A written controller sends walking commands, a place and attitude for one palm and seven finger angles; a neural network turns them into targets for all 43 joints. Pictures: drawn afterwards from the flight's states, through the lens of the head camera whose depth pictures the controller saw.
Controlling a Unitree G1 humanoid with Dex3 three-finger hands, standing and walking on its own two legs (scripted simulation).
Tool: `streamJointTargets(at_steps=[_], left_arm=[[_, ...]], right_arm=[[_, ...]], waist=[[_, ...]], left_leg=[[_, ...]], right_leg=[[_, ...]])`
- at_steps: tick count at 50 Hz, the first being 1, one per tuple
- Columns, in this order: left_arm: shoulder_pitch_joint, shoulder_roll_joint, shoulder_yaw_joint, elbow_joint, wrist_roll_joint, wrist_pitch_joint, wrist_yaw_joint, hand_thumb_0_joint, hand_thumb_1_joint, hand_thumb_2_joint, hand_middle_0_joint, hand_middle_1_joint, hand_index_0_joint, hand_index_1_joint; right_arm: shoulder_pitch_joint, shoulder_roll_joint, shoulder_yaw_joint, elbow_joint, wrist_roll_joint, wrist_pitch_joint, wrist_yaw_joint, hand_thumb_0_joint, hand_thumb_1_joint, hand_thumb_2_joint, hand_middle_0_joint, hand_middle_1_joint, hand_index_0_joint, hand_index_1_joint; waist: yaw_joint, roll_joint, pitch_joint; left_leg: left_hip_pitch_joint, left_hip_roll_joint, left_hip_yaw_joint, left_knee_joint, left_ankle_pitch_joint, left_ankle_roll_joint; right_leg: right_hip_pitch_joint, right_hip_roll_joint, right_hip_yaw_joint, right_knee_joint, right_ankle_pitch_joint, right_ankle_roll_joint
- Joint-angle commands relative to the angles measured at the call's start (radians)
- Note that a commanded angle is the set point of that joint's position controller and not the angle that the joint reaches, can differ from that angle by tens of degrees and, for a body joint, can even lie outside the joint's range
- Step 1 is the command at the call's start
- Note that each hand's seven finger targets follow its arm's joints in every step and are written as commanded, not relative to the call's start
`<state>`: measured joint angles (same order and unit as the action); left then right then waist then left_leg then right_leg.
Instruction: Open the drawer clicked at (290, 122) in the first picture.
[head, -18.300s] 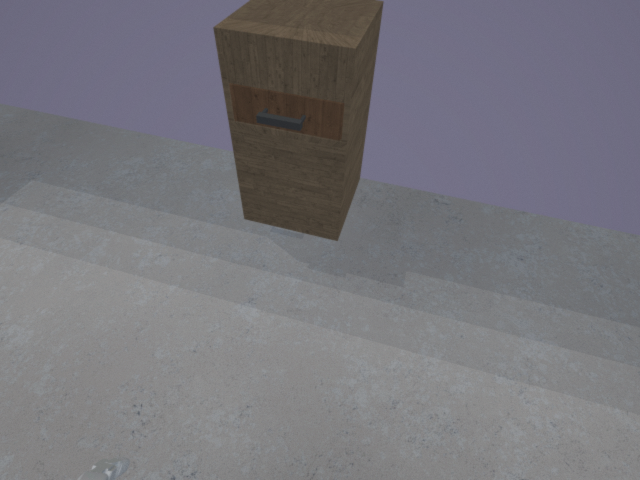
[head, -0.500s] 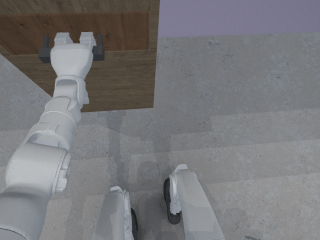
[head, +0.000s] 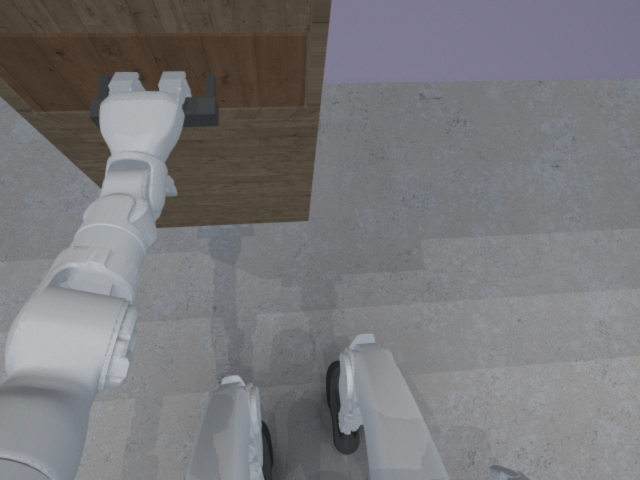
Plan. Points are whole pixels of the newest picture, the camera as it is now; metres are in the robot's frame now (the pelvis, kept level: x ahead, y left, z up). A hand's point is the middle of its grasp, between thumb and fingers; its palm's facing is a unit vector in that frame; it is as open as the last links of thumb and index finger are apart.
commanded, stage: close the thumb around the handle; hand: left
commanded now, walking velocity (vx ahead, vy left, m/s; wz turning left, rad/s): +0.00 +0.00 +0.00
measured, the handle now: (157, 97) +0.61 +0.14 -0.03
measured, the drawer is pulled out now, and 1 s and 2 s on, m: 0.00 0.01 0.05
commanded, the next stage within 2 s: pull the drawer open in 0.46 s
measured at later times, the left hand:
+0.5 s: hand (161, 144) +0.55 +0.14 -0.04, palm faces -0.05 +0.00 -1.00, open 6.2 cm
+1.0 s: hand (161, 151) +0.54 +0.14 -0.04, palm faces -0.05 -0.03 -1.00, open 6.2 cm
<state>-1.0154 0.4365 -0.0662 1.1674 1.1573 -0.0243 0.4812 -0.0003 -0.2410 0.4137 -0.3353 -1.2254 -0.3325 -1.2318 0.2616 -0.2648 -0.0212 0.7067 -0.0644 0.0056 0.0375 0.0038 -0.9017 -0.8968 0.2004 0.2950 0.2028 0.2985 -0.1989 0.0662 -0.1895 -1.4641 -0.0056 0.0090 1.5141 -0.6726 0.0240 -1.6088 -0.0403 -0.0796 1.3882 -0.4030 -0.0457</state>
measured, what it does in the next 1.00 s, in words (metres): stands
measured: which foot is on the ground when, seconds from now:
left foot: down 0.00-1.00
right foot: down 0.00-1.00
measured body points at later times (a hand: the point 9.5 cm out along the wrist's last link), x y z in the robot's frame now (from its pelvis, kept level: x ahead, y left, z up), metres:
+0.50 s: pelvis +0.01 +0.01 +0.00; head +0.20 +0.00 +0.41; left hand +0.54 +0.14 +0.01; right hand +0.01 -0.26 -0.13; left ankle +0.00 +0.11 -0.56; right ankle +0.11 -0.10 -0.56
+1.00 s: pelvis +0.03 +0.00 +0.02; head +0.22 -0.01 +0.42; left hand +0.53 +0.14 +0.01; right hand +0.05 -0.27 -0.13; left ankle +0.00 +0.11 -0.56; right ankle +0.11 -0.10 -0.56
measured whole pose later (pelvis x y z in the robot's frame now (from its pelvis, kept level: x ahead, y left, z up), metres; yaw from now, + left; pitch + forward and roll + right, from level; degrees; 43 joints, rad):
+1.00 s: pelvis +0.03 +0.00 +0.02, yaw -1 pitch +35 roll +0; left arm -0.87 0.37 -0.05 1.06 1.15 -0.01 0.54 0.01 0.68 0.75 -0.29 -1.35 -0.33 -1.32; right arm 0.24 -0.25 -0.04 0.70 -0.07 0.05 0.06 0.00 -0.90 -0.90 0.20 0.29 0.20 0.30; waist -0.15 0.06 -0.19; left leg -1.36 0.00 0.03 1.44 -0.70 0.03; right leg -1.53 -0.02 -0.06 1.35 -0.44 -0.04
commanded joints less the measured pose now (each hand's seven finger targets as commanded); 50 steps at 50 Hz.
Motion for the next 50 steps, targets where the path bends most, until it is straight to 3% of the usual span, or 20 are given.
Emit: streamJointTargets(at_steps=[1,5,9,10,13,21,22,24,26,28,31,34,35,37,39,40,42,45,48,50], left_arm=[[-0.404,0.16,0.039,-0.188,0.0,-0.005,0.061,0.0,0.228,0.612,-0.352,-1.278,-0.352,-1.278],[-0.42,0.142,0.04,-0.204,0.004,0.011,0.083,0.0,0.452,0.708,-0.368,-1.302,-0.368,-1.302],[-0.424,0.131,0.024,-0.176,-0.002,0.041,0.086,0.0,0.676,0.804,-0.384,-1.326,-0.384,-1.326],[-0.429,0.155,0.045,-0.176,-0.004,0.043,0.084,0.0,0.732,0.828,-0.388,-1.332,-0.388,-1.332],[-0.439,0.144,0.024,-0.164,-0.001,0.054,0.076,0.0,0.9,0.9,-0.4,-1.35,-0.4,-1.35],[-0.402,0.11,0.011,-0.173,-0.005,0.034,0.057,0.0,0.9,0.9,-0.4,-1.35,-0.4,-1.35],[-0.422,0.103,0.004,-0.185,-0.005,0.031,0.058,0.0,0.9,0.9,-0.4,-1.35,-0.4,-1.35],[-0.407,0.124,0.023,-0.198,-0.003,0.024,0.06,0.0,0.9,0.9,-0.4,-1.35,-0.4,-1.35],[-0.399,0.097,0.005,-0.167,-0.005,0.028,0.06,0.0,0.9,0.9,-0.4,-1.35,-0.4,-1.35],[-0.403,0.103,0.005,-0.179,-0.002,0.025,0.063,0.0,0.9,0.9,-0.4,-1.35,-0.4,-1.35],[-0.319,0.121,0.038,-0.201,-0.008,0.018,0.063,0.0,0.9,0.9,-0.4,-1.35,-0.4,-1.35],[-0.251,0.09,0.026,-0.218,-0.017,0.017,0.061,0.0,0.9,0.9,-0.4,-1.35,-0.4,-1.35],[-0.237,0.081,0.028,-0.232,-0.02,0.011,0.06,0.0,0.9,0.9,-0.4,-1.35,-0.4,-1.35],[-0.2,0.101,0.047,-0.254,-0.023,0.005,0.064,0.0,0.9,0.9,-0.4,-1.35,-0.4,-1.35],[-0.166,0.072,0.031,-0.251,-0.021,0.005,0.067,0.0,0.9,0.9,-0.4,-1.35,-0.4,-1.35],[-0.163,0.072,0.037,-0.244,-0.021,0.003,0.07,0.0,0.9,0.9,-0.4,-1.35,-0.4,-1.35],[-0.153,0.083,0.042,-0.245,-0.016,0.003,0.079,0.0,0.9,0.9,-0.4,-1.35,-0.4,-1.35],[-0.113,0.081,0.054,-0.25,-0.018,0.005,0.089,0.0,0.9,0.9,-0.4,-1.35,-0.4,-1.35],[-0.105,0.053,0.036,-0.262,-0.014,0.007,0.098,0.0,0.9,0.9,-0.4,-1.35,-0.4,-1.35],[-0.065,0.069,0.061,-0.26,-0.015,0.009,0.1,0.0,0.9,0.9,-0.4,-1.35,-0.4,-1.35]], right_arm=[[0.212,-0.161,-0.065,-0.015,-0.004,-0.005,-0.004,0.0,-0.9,-0.9,0.2,0.3,0.2,0.3],[0.215,-0.163,-0.073,-0.008,-0.008,0.005,0.005,0.0,-0.9,-0.9,0.2,0.3,0.2,0.3],[0.21,-0.164,-0.071,-0.008,-0.004,0.013,0.008,0.0,-0.9,-0.9,0.2,0.3,0.2,0.3],[0.21,-0.167,-0.067,-0.006,-0.005,0.014,0.008,0.0,-0.9,-0.9,0.2,0.3,0.2,0.3],[0.21,-0.166,-0.064,-0.007,-0.003,0.015,0.007,0.0,-0.9,-0.9,0.2,0.3,0.2,0.3],[0.217,-0.163,-0.068,-0.014,-0.005,0.016,0.008,0.0,-0.9,-0.9,0.2,0.3,0.2,0.3],[0.219,-0.161,-0.07,-0.009,-0.006,0.017,0.007,0.0,-0.9,-0.9,0.2,0.3,0.2,0.3],[0.221,-0.162,-0.071,-0.011,-0.007,0.017,0.009,0.0,-0.9,-0.9,0.2,0.3,0.2,0.3],[0.219,-0.16,-0.071,-0.009,-0.007,0.018,0.007,0.0,-0.9,-0.9,0.2,0.3,0.2,0.3],[0.22,-0.159,-0.071,-0.008,-0.007,0.017,0.007,0.0,-0.9,-0.9,0.2,0.3,0.2,0.3],[0.216,-0.158,-0.073,-0.016,-0.009,0.021,0.01,0.0,-0.9,-0.9,0.2,0.3,0.2,0.3],[0.203,-0.152,-0.075,-0.027,-0.004,0.026,0.01,0.0,-0.9,-0.9,0.2,0.3,0.2,0.3],[0.196,-0.149,-0.076,-0.026,-0.005,0.026,0.013,0.0,-0.9,-0.9,0.2,0.3,0.2,0.3],[0.195,-0.15,-0.077,-0.031,-0.003,0.029,0.013,0.0,-0.9,-0.9,0.2,0.3,0.2,0.3],[0.189,-0.146,-0.08,-0.034,-0.001,0.032,0.012,0.0,-0.9,-0.9,0.2,0.3,0.2,0.3],[0.186,-0.145,-0.081,-0.029,-0.002,0.031,0.012,0.0,-0.9,-0.9,0.2,0.3,0.2,0.3],[0.186,-0.147,-0.08,-0.024,-0.003,0.033,0.011,0.0,-0.9,-0.9,0.2,0.3,0.2,0.3],[0.172,-0.145,-0.082,-0.029,-0.003,0.035,0.011,0.0,-0.9,-0.9,0.2,0.3,0.2,0.3],[0.172,-0.138,-0.085,-0.029,-0.004,0.036,0.011,0.0,-0.9,-0.9,0.2,0.3,0.2,0.3],[0.165,-0.14,-0.086,-0.032,-0.006,0.04,0.012,0.0,-0.9,-0.9,0.2,0.3,0.2,0.3]], waist=[[-0.04,0.069,-0.643],[-0.042,0.077,-0.677],[-0.05,0.061,-0.641],[-0.044,0.052,-0.65],[-0.048,0.075,-0.63],[-0.043,0.077,-0.645],[-0.052,0.079,-0.634],[-0.038,0.081,-0.651],[-0.053,0.056,-0.619],[-0.049,0.061,-0.623],[-0.011,0.076,-0.671],[0.002,0.045,-0.657],[0.01,0.063,-0.674],[0.023,0.047,-0.684],[0.022,0.029,-0.666],[0.017,0.003,-0.661],[0.023,0.009,-0.635],[0.035,-0.017,-0.648],[0.036,0.0,-0.639],[0.049,-0.015,-0.656]], left_leg=[[0.14,-0.023,-0.027,-0.197,0.326,0.02],[0.208,-0.018,-0.044,-0.199,0.379,0.012],[0.18,-0.019,-0.044,-0.212,0.337,0.014],[0.184,-0.019,-0.045,-0.213,0.34,0.014],[0.184,-0.019,-0.046,-0.221,0.335,0.014],[0.225,-0.016,-0.058,-0.226,0.377,0.009],[0.232,-0.013,-0.058,-0.224,0.386,0.01],[0.232,-0.016,-0.054,-0.223,0.386,0.009],[0.207,-0.015,-0.05,-0.219,0.375,0.013],[0.195,-0.018,-0.045,-0.219,0.363,0.014],[0.226,-0.021,-0.037,-0.225,0.406,0.011],[0.221,-0.021,-0.03,-0.236,0.405,0.013],[0.237,-0.022,-0.03,-0.235,0.419,0.01],[0.232,-0.02,-0.025,-0.235,0.43,0.012],[0.233,-0.02,-0.022,-0.237,0.433,0.012],[0.226,-0.019,-0.022,-0.233,0.435,0.014],[0.218,-0.018,-0.019,-0.239,0.427,0.013],[0.217,-0.023,-0.01,-0.238,0.435,0.014],[0.224,-0.024,-0.005,-0.239,0.454,0.013],[0.24,-0.024,-0.004,-0.238,0.485,0.011]], right_leg=[[0.64,0.049,0.066,-0.104,0.2,0.011],[0.621,0.05,0.055,-0.096,0.235,0.011],[0.625,0.052,0.053,-0.112,0.203,0.013],[0.63,0.051,0.054,-0.108,0.204,0.013],[0.618,0.05,0.051,-0.111,0.195,0.011],[0.617,0.053,0.047,-0.107,0.229,0.008],[0.606,0.053,0.045,-0.108,0.236,0.009],[0.625,0.053,0.048,-0.108,0.239,0.007],[0.619,0.054,0.05,-0.112,0.236,0.009],[0.63,0.054,0.054,-0.115,0.234,0.009],[0.68,0.053,0.059,-0.108,0.285,0.006],[0.71,0.053,0.062,-0.118,0.302,0.008],[0.712,0.051,0.062,-0.113,0.316,0.007],[0.743,0.052,0.065,-0.113,0.341,0.007],[0.748,0.053,0.069,-0.12,0.354,0.007],[0.75,0.052,0.07,-0.118,0.361,0.009],[0.746,0.052,0.069,-0.12,0.353,0.008],[0.776,0.052,0.077,-0.122,0.377,0.008],[0.785,0.05,0.077,-0.124,0.408,0.008],[0.8,0.05,0.078,-0.116,0.441,0.007]])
